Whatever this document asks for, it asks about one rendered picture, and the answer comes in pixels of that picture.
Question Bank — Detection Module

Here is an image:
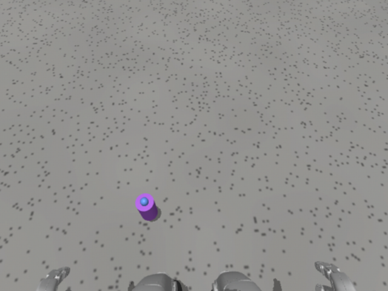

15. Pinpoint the left robot hand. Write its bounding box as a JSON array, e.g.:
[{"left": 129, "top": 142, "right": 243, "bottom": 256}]
[{"left": 35, "top": 267, "right": 71, "bottom": 291}]

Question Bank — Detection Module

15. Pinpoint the right robot hand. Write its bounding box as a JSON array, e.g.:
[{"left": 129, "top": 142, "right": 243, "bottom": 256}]
[{"left": 315, "top": 261, "right": 357, "bottom": 291}]

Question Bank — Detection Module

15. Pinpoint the bottle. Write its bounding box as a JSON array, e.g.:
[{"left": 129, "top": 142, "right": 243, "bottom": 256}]
[{"left": 135, "top": 193, "right": 158, "bottom": 221}]

